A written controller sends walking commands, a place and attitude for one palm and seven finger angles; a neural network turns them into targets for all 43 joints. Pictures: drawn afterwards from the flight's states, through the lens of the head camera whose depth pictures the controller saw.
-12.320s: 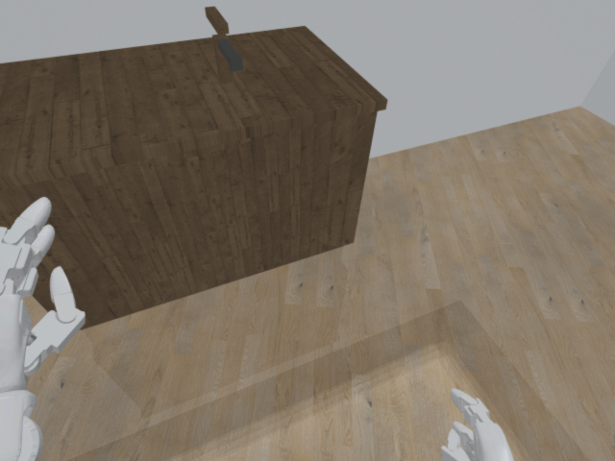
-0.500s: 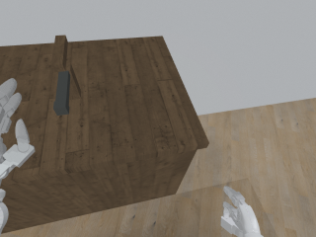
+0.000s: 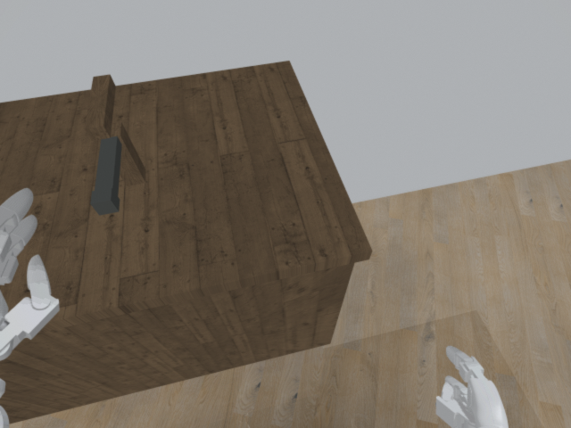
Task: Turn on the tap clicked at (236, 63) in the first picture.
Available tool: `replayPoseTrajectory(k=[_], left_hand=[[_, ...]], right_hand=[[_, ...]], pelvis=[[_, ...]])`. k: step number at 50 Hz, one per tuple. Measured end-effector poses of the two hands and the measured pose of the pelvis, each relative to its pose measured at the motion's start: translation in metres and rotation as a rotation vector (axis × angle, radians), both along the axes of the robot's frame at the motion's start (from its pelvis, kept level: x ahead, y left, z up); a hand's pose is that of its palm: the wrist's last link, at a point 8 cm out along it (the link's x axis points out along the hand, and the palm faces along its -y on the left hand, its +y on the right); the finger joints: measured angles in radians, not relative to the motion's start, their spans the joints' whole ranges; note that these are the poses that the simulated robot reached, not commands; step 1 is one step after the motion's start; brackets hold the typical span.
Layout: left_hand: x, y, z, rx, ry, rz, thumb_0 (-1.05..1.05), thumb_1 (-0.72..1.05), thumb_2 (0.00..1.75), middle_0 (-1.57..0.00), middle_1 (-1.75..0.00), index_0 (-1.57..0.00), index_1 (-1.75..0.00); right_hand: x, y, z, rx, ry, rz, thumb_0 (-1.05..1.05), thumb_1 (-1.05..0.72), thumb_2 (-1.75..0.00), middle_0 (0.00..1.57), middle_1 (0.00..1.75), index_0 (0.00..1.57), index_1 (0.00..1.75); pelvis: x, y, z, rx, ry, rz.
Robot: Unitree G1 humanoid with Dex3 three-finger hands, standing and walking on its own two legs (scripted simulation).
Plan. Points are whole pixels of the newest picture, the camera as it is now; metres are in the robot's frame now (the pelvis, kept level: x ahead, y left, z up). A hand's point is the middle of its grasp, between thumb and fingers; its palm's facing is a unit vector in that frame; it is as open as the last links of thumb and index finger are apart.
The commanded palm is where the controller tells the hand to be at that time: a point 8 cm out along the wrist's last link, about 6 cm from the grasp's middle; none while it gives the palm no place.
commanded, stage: come to a stop and stand still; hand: left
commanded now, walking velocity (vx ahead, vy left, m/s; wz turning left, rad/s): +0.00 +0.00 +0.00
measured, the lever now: (105, 201) +0.39 +0.30 +0.07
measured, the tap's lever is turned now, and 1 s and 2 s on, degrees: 0 0 0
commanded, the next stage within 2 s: look again from close up in 1.34 s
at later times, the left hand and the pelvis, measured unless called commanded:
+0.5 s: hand out of the picture +0.21 +0.31 +0.15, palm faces +0.36 -0.87 -0.33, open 7.4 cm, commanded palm +0.15 +0.34 +0.17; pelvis -0.01 +0.06 +0.00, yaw +0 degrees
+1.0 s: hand (7, 299) +0.21 +0.29 +0.15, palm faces +0.34 -0.86 -0.37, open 7.4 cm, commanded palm +0.16 +0.32 +0.17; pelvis +0.00 +0.04 +0.00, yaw +0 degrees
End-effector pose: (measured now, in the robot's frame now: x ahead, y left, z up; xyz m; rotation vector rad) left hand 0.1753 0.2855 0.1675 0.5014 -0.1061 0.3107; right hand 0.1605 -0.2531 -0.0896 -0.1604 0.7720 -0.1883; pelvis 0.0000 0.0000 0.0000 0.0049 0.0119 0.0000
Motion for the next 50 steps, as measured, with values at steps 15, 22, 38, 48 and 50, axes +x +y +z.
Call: replayPoseTrajectory(k=[15, 22, 38, 48, 50], left_hand=[[-0.018, 0.053, -0.002, -0.100, -0.161, 0.015, 0.02, 0.89, 0.90, -0.21, -0.30, -0.21, -0.30], [-0.008, 0.064, -0.001, -0.083, -0.180, -0.012, 0.02, 0.89, 0.90, -0.21, -0.30, -0.21, -0.30], [0.007, 0.054, 0.005, -0.020, -0.130, -0.088, 0.02, 0.89, 0.90, -0.21, -0.30, -0.21, -0.30], [0.000, 0.045, 0.003, -0.048, -0.113, -0.038, 0.02, 0.89, 0.90, -0.21, -0.30, -0.21, -0.30], [-0.002, 0.043, 0.001, -0.058, -0.108, -0.028, 0.02, 0.89, 0.90, -0.21, -0.30, -0.21, -0.30]], right_hand=[[0.017, 0.099, 0.030, 0.031, -0.132, 0.175, 0.01, -0.91, -0.90, 0.21, 0.30, 0.20, 0.30], [0.001, 0.111, 0.021, 0.045, -0.077, 0.177, 0.01, -0.91, -0.90, 0.21, 0.30, 0.21, 0.30], [-0.005, 0.078, 0.013, 0.005, -0.013, 0.086, 0.02, -0.91, -0.90, 0.21, 0.30, 0.20, 0.30], [0.013, 0.071, 0.019, 0.017, -0.073, 0.091, 0.01, -0.91, -0.90, 0.20, 0.30, 0.20, 0.30], [0.014, 0.071, 0.019, 0.021, -0.078, 0.097, 0.01, -0.91, -0.90, 0.20, 0.30, 0.20, 0.30]], pelvis=[[-0.015, 0.046, -0.001, -0.006, -0.036, 0.001], [-0.012, 0.059, -0.001, -0.009, -0.029, -0.001], [0.000, 0.058, -0.002, -0.012, -0.024, -0.001], [-0.001, 0.047, -0.001, -0.010, -0.029, -0.006], [-0.002, 0.045, 0.000, -0.010, -0.029, -0.006]])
